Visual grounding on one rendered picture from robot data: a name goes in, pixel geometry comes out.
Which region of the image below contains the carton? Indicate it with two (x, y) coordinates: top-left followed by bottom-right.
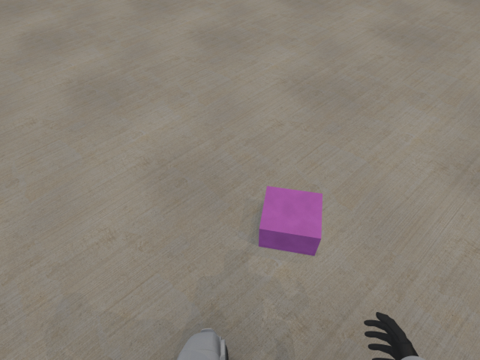
(259, 186), (323, 256)

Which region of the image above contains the robot right hand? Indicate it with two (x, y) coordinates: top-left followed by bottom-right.
(364, 312), (419, 360)

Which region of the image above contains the robot left shin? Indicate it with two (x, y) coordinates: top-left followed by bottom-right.
(201, 328), (216, 334)

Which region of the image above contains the left robot thigh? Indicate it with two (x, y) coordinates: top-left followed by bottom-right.
(177, 331), (227, 360)

